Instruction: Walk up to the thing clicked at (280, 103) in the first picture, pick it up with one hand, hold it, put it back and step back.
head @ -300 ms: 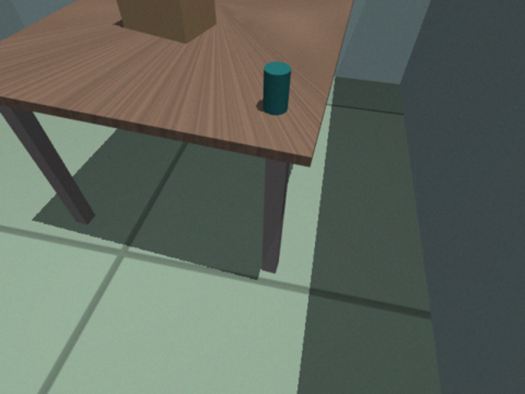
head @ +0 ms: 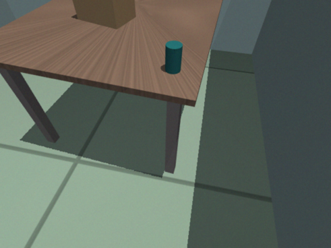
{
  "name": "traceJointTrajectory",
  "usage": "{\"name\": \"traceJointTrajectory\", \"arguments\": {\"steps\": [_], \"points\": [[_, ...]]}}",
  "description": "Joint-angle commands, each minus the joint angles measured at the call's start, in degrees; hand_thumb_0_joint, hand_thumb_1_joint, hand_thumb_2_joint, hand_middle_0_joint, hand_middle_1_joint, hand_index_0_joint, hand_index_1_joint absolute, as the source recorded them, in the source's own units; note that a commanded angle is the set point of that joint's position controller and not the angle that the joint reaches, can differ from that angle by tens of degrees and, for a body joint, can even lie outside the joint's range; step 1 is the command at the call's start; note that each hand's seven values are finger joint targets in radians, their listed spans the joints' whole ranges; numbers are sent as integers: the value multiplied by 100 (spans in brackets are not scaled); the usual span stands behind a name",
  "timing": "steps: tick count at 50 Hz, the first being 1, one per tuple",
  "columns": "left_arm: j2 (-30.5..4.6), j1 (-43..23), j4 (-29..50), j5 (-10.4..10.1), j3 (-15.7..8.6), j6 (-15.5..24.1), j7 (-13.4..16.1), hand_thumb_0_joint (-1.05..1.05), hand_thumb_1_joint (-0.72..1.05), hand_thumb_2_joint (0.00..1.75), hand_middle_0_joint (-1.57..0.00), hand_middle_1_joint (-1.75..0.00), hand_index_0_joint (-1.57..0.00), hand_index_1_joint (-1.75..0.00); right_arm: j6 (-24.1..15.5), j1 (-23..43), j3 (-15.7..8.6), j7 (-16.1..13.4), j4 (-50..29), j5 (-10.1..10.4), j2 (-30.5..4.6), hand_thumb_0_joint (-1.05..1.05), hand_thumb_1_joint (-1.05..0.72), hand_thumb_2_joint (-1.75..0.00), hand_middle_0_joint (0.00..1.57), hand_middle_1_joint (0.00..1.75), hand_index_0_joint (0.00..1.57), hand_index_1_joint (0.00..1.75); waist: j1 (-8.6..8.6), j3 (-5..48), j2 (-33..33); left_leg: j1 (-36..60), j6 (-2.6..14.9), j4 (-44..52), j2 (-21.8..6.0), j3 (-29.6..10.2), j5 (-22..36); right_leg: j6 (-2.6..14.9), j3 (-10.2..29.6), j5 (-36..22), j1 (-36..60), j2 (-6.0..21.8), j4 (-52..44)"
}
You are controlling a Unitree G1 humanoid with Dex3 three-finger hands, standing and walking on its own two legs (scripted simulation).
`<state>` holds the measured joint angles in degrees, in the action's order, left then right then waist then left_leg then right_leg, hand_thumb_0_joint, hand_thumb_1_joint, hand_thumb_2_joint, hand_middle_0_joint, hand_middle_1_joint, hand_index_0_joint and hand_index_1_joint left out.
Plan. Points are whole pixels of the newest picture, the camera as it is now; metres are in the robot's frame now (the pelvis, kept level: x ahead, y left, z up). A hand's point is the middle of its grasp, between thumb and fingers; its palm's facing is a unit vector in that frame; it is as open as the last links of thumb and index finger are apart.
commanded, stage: stand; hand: left
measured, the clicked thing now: (173, 57) +0.81 -0.04 +0.03
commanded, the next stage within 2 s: walk up in 0.82 s
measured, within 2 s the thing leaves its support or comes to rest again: neither
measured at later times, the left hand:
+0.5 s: hand out of the picture +0.08 +0.25 -0.16, palm faces -0.02 -0.94 -0.34, open 7.4 cm
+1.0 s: hand out of the picture +0.10 +0.25 -0.15, palm faces -0.10 -0.93 -0.36, open 7.4 cm
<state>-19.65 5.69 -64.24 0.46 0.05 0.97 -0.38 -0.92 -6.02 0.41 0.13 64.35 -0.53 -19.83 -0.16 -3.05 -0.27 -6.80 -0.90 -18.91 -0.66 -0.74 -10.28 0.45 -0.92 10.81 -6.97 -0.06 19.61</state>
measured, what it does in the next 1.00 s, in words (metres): lifts its right foot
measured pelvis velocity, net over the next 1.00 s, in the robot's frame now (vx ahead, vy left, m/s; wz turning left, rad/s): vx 0.03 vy -0.02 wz -0.08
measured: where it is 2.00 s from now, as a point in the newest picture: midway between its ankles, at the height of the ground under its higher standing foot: outside the picture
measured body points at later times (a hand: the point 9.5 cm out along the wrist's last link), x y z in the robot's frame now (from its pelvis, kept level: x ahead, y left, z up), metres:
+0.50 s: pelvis +0.00 +0.00 +0.00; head +0.02 +0.00 +0.45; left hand +0.08 +0.30 -0.13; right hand +0.08 -0.30 -0.13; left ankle +0.00 +0.13 -0.75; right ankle +0.00 -0.11 -0.75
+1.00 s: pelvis +0.03 -0.02 -0.01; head +0.04 -0.02 +0.44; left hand +0.11 +0.30 -0.13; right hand +0.06 -0.35 -0.13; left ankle +0.00 +0.13 -0.75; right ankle +0.03 -0.15 -0.71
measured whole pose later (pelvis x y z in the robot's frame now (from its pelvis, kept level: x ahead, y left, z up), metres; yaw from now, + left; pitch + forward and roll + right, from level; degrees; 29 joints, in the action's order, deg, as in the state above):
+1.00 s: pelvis +0.03 -0.02 -0.01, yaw -4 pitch -2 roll +2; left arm -23.7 12.0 -58.5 2.1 -4.5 -1.8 -4.4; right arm -4.2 -12.4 -3.5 0.2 57.9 -2.5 -21.7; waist -0.7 -3.1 1.8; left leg -4.5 0.3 -21.7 -2.1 3.3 -15.6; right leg 0.8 2.2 23.9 -21.5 1.8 48.1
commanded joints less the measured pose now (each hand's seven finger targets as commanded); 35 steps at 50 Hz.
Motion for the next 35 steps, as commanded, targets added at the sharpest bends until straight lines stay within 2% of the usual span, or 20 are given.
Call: {"name": "traceJointTrajectory", "arguments": {"steps": [1,10,25,35], "points": [[-1212,-208,350,-3,-224,96,87,0,90,90,-20,-30,-20,-30,-108,208,-229,-74,-332,11,-1181,0,-90,-90,20,30,20,30,36,471,13,92,169,244,-646,-469,818,131,567,-837,94,731,-322],[-1243,-244,328,2,-242,101,94,0,90,90,-20,-30,-20,-30,-88,162,-218,-74,-352,7,-1169,0,-90,-90,20,30,20,30,7,493,93,94,204,255,-643,-434,668,130,587,-792,147,762,-379],[-1237,-200,320,1,-236,96,89,0,90,90,-20,-30,-20,-30,-91,161,-220,-84,-349,6,-1199,0,-90,-90,20,30,20,30,20,505,19,107,189,275,-659,-454,737,129,589,-795,166,758,-392],[-1228,-124,297,-10,-226,105,85,0,90,90,-20,-30,-20,-30,-103,129,-213,-78,-330,16,-1210,0,-90,-90,20,30,20,30,45,499,-9,140,195,267,-665,-471,946,119,564,-1026,248,768,-388]]}}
